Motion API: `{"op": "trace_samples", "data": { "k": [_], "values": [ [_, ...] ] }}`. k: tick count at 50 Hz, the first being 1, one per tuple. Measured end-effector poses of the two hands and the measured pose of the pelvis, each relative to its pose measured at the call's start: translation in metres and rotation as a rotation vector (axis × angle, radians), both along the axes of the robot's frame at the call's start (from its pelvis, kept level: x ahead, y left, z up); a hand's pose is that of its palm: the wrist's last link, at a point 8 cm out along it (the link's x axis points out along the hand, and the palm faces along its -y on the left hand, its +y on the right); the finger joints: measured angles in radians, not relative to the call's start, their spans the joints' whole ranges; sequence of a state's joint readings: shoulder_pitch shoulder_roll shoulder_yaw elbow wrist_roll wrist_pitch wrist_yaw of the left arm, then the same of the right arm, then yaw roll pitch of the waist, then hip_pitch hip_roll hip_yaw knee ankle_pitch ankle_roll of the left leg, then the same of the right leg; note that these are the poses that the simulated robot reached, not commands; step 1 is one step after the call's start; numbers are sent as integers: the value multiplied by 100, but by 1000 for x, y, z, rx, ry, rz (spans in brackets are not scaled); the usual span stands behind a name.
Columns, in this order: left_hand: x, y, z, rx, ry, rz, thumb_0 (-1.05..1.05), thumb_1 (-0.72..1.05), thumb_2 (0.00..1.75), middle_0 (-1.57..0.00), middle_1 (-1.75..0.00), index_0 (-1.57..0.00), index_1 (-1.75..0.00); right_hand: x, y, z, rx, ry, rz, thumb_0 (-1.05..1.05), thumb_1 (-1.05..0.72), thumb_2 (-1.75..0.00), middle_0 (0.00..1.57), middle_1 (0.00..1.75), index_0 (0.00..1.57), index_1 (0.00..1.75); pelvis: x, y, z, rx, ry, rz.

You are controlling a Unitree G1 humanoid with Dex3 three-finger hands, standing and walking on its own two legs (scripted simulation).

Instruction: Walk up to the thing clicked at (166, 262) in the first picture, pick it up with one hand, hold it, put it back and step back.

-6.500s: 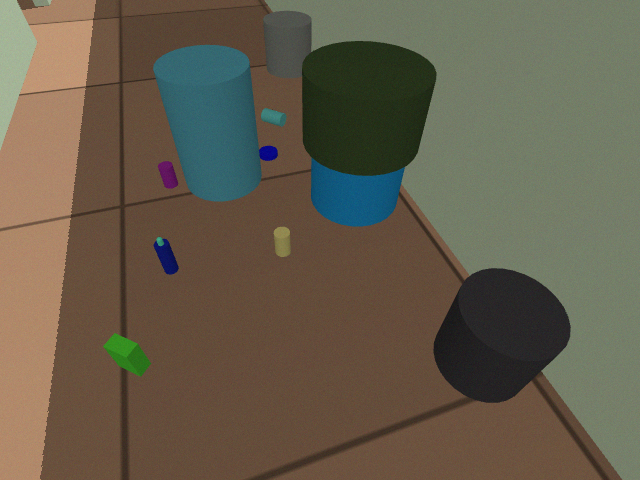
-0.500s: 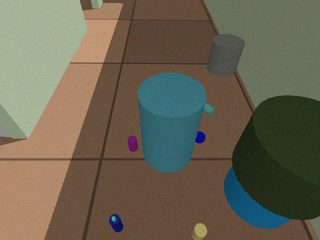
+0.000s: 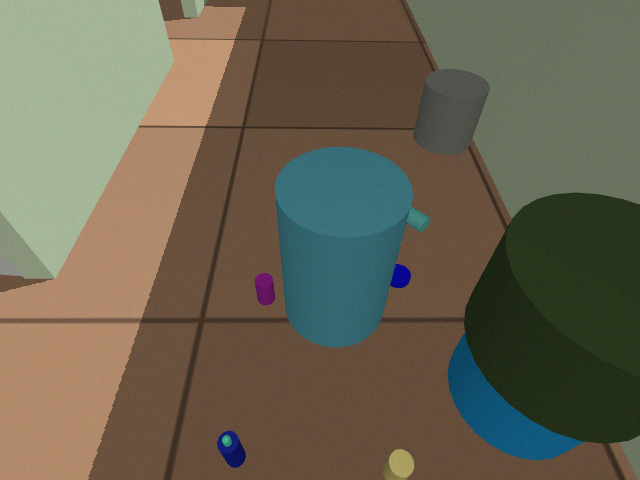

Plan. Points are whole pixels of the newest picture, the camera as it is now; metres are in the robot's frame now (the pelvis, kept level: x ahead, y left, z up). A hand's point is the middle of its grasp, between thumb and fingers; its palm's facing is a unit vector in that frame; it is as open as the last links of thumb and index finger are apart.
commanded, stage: stand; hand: left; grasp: from the side
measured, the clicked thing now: (231, 448) +0.35 +0.23 -0.69
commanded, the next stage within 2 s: go down in 0.46 s
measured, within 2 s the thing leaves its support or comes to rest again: neither
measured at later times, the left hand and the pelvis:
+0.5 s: hand out of the picture +0.08 +0.25 -0.16, palm faces -0.03 -0.94 -0.35, open 7.4 cm; pelvis +0.00 +0.00 +0.00, yaw +0 degrees
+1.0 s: hand out of the picture +0.15 +0.27 -0.18, palm faces +0.04 -0.94 -0.34, open 15.1 cm; pelvis -0.01 +0.02 -0.03, yaw -1 degrees
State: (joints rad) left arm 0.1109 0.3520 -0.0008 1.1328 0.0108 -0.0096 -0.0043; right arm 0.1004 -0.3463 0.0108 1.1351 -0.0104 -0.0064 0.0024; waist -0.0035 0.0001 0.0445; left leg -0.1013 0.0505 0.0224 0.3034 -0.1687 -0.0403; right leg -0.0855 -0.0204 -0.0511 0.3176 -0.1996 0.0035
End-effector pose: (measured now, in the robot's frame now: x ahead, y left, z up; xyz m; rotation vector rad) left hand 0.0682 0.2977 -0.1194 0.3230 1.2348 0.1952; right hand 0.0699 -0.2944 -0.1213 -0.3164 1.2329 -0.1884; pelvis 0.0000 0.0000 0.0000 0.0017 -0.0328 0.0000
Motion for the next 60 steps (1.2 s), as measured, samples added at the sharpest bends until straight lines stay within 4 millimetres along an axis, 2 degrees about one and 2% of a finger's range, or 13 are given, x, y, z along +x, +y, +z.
{"op": "trace_samples", "data": {
  "k": [29, 32, 38, 41, 49, 55, 60],
  "values": [
    [4, 1, 0, 3, -1, -8, 0, 90, 90, -21, -30, -20, -30, 0, 0, 0, -1, 4, -9, 0, -91, -90, 21, 30, 21, 30, 3, 1, 0, 0, 1, -5],
    [19, -3, 1, -7, -76, 24, 1, 86, 85, -20, -26, -20, -26, 5, 6, 1, 1, -69, -18, 0, -92, -90, 21, 30, 21, 30, -1, 2, -3, -1, 32, 6],
    [63, 1, -8, -19, -137, 11, 1, 61, 60, -11, -15, -11, -14, 7, 27, -4, 34, -140, -24, 0, -94, -91, 20, 30, 21, 30, -11, 2, -13, -3, 110, 5],
    [74, 6, -9, -8, -158, 2, 0, 44, 45, -8, -12, -9, -11, 5, 36, -6, 52, -162, -41, 0, -94, -91, 21, 30, 21, 30, -10, 4, -17, -3, 132, -2],
    [72, 20, -18, 2, -140, 14, 0, -2, 21, -6, -10, -7, -9, 12, 50, -13, 59, -225, -49, 0, -89, -89, 21, 30, 21, 30, -7, 14, -32, -10, 181, -8],
    [68, 24, -31, -13, -171, 14, 0, -30, 11, -7, -10, -7, -9, 30, 53, -21, 33, -294, -21, 1, -85, -88, 21, 30, 21, 30, -7, 21, -49, -18, 222, -7],
    [65, 26, -39, -19, -191, 14, 0, -46, 6, -8, -10, -8, -9, 48, 58, -24, 19, -358, 8, 1, -84, -88, 21, 30, 21, 30, -8, 24, -62, -27, 250, -5]
  ]
}}
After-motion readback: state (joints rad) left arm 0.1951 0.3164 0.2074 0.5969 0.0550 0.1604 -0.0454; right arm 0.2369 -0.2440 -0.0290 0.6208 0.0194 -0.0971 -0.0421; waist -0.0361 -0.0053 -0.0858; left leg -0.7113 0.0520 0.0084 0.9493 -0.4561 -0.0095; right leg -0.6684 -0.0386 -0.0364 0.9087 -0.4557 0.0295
